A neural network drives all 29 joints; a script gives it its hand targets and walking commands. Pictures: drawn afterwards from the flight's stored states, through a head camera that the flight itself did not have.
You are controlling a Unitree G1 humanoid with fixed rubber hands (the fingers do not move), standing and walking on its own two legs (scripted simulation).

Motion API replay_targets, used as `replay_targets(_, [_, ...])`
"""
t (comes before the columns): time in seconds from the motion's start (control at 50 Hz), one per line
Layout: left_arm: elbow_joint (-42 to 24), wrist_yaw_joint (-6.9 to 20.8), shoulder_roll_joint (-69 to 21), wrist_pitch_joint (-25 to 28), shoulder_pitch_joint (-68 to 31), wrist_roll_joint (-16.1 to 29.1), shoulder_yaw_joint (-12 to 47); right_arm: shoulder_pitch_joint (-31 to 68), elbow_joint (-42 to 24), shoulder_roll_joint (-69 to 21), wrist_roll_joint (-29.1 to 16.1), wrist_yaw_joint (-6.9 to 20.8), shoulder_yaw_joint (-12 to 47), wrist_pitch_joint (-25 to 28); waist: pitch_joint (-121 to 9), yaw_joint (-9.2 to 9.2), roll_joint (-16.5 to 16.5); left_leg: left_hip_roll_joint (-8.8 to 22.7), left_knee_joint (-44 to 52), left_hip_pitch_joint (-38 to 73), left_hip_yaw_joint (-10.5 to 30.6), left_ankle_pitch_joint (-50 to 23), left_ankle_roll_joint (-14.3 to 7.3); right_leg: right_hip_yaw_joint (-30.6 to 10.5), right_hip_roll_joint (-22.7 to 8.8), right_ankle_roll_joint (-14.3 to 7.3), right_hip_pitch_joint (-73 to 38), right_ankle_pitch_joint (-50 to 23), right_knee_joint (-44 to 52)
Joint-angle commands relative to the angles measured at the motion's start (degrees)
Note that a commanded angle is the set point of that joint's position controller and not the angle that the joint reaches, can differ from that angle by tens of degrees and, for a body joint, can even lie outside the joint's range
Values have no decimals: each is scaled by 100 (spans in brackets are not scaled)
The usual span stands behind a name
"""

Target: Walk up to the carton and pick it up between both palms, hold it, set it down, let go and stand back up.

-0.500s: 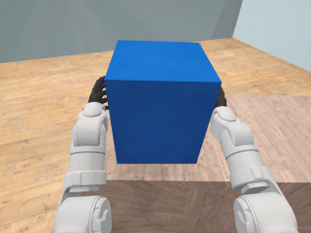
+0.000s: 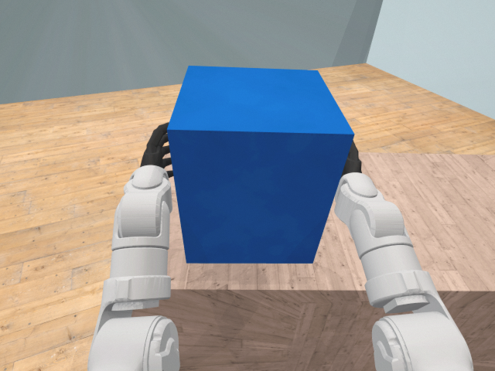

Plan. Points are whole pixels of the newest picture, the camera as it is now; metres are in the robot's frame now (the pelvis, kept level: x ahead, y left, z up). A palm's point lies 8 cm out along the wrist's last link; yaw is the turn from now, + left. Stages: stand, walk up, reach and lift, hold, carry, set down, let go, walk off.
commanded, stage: hold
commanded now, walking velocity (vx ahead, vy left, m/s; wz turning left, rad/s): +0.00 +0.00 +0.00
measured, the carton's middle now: (252, 166) +0.39 +0.00 +0.19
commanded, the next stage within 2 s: none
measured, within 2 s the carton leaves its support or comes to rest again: neither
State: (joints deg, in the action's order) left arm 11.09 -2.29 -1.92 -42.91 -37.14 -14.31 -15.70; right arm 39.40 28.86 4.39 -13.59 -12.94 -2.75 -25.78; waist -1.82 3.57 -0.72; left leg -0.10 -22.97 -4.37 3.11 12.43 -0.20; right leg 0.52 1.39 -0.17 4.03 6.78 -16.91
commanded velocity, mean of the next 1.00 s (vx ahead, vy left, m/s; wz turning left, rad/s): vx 0.00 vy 0.00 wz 0.00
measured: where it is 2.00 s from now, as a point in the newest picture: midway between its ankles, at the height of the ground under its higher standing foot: outside the picture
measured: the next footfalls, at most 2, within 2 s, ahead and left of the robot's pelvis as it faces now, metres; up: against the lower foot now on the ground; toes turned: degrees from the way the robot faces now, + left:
none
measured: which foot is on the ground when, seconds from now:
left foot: down 0.00-1.00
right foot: down 0.00-1.00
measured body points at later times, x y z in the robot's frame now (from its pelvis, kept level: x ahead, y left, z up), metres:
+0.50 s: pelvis +0.00 +0.00 +0.00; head -0.06 +0.02 +0.45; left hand +0.38 +0.15 +0.20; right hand +0.38 -0.15 +0.19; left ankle +0.01 +0.11 -0.75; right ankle +0.03 -0.12 -0.75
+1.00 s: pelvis +0.00 +0.00 +0.00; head -0.06 +0.02 +0.45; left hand +0.37 +0.15 +0.19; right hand +0.37 -0.15 +0.19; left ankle +0.01 +0.11 -0.75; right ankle +0.03 -0.12 -0.75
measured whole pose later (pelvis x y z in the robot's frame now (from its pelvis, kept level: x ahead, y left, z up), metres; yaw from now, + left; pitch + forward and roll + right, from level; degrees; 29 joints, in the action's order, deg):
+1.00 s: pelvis +0.00 +0.00 +0.00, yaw +1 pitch -7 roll -1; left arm 9.6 -1.7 -2.0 -42.8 -34.8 -13.9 -15.6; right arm 37.7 27.2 4.1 -13.9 -13.6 -1.7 -26.1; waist -1.0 4.5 -1.0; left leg -0.3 -23.1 -3.7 3.8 12.5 -0.2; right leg 0.9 1.4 -0.1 3.0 7.0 -16.8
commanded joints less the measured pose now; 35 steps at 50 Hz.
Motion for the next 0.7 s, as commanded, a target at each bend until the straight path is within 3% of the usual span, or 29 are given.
replay_targets(0.0, [-284,856,-3530,368,-4182,881,2894,5757,-2149,-3824,-634,631,2361,432,-2218,-30,118,-248,378,72,-198,-1412,105,103,245,92,-1137,-640,146])
replay_targets(0.04, [-486,879,-3596,428,-4291,917,2911,5696,-2209,-3885,-693,612,2383,458,-2422,-34,170,-255,317,153,-195,-1659,150,124,267,100,-1279,-895,79])
replay_targets(0.06, [-936,860,-3703,484,-4319,1066,3175,5605,-2500,-3967,-782,590,2490,521,-2905,79,291,-268,179,379,-182,-2050,239,129,284,133,-1431,-1301,-34])
replay_targets(0.08, [-979,830,-3691,502,-4349,1105,3260,5716,-2676,-3921,-815,565,2538,550,-2891,97,346,-280,84,480,-155,-2320,278,139,304,144,-1370,-1512,-35])
replay_targets(0.1, [-1238,809,-3646,563,-4495,1194,3358,5621,-2721,-3979,-868,542,2625,518,-3064,186,236,-278,33,663,-111,-2449,286,164,318,183,-1396,-1634,-48])
replay_targets(0.14, [-1059,808,-3559,540,-4328,1149,3331,5660,-2880,-3976,-831,490,2675,500,-2901,164,119,-324,76,525,-125,-2158,205,152,268,227,-1359,-1583,-2])
replay_targets(0.16, [-1011,810,-3531,540,-4455,1095,3242,5443,-2523,-3923,-760,498,2529,406,-2624,198,219,-308,205,367,-134,-1816,199,114,220,205,-1250,-1227,44])
replay_targets(0.22, [-446,872,-3439,436,-4456,866,2883,5584,-1969,-3960,-556,622,2358,390,-1989,-8,106,-279,517,-57,-215,-1043,58,121,188,150,-1053,-390,174])
replay_targets(0.24, [-641,885,-3481,471,-4583,940,3001,5581,-1961,-4051,-538,634,2320,421,-2161,74,123,-257,525,-61,-210,-1025,66,113,192,136,-1070,-414,135])
replay_targets(0.26, [-749,869,-3576,495,-4605,984,3109,5654,-2071,-4044,-581,637,2342,469,-2344,78,255,-243,441,67,-188,-1361,138,130,214,116,-1114,-659,85])
replay_targets(0.28, [-606,873,-3586,488,-4504,1032,3117,5837,-2348,-4033,-625,614,2448,515,-2565,34,185,-270,338,163,-196,-1463,115,122,216,135,-1181,-750,94])
replay_targets(0.3, [-985,845,-3689,566,-4625,1202,3310,5970,-2725,-4205,-702,582,2609,562,-3070,49,186,-290,214,253,-174,-1772,117,114,243,160,-1388,-1073,4])
replay_targets(0.32, [-1055,795,-3754,602,-4700,1261,3448,5861,-2630,-4107,-736,562,2560,541,-3002,156,403,-268,144,372,-113,-2022,239,133,265,133,-1271,-1247,-49])
replay_targets(0.34, [-1048,768,-3763,607,-4626,1311,3497,5887,-2828,-4094,-814,555,2657,547,-3158,138,369,-290,71,461,-103,-2103,251,152,268,159,-1304,-1274,-35])
replay_targets(0.42, [-126,823,-3583,478,-4477,861,2815,5783,-1858,-3952,-463,658,2231,413,-1984,-68,131,-238,631,-249,-199,-567,17,118,182,86,-875,95,205])
replay_targets(0.44, [-317,841,-3678,518,-4563,1012,2964,5970,-2166,-4094,-477,682,2265,525,-2456,-40,82,-239,585,-213,-216,-612,-13,108,186,108,-999,-63,142])
replay_targets(0.46, [-327,825,-3637,552,-4726,998,3003,5823,-1813,-4050,-457,690,2158,484,-2347,35,285,-224,580,-125,-199,-704,54,82,173,79,-945,-83,125])
replay_targets(0.5, [-443,788,-3777,547,-4602,1121,3248,6037,-2238,-4018,-577,665,2296,580,-2689,82,362,-227,340,167,-155,-1348,153,104,219,83,-994,-569,101])
replay_targets(0.52, [-802,759,-3847,620,-4809,1234,3377,6042,-2396,-4120,-674,646,2404,602,-2984,99,423,-255,247,253,-142,-1574,200,121,239,109,-1054,-730,28])
replay_targets(0.54, [-531,743,-3733,613,-4827,1140,3297,5918,-2093,-3984,-625,630,2296,535,-2625,148,479,-256,269,247,-135,-1500,226,140,235,110,-904,-618,68])
replay_targets(0.58, [-784,755,-3692,622,-4741,1108,3140,5699,-2077,-4095,-665,628,2449,478,-2690,99,176,-239,279,291,-138,-1666,163,174,287,139,-1095,-815,27])
replay_targets(0.6, [-716,766,-3582,606,-4704,1071,3055,5651,-2014,-4051,-723,626,2482,455,-2711,19,233,-264,276,222,-154,-1643,159,145,250,154,-1153,-815,5])
replay_targets(0.64, [-905,759,-3617,585,-4518,1108,3134,5559,-2241,-4027,-824,622,2590,471,-2860,27,276,-259,170,350,-128,-2088,229,131,286,146,-1279,-1210,-60])
replay_targets(0.66, [-565,788,-3548,497,-4260,1021,3053,5681,-2347,-3936,-800,596,2580,451,-2660,3,145,-269,182,342,-125,-1978,188,137,297,156,-1257,-1108,33])
replay_targets(0.68, [-848,805,-3654,524,-4403,1104,3210,5548,-2347,-3994,-801,574,2526,439,-2753,154,251,-265,194,349,-104,-1957,222,121,277,157,-1281,-1143,17])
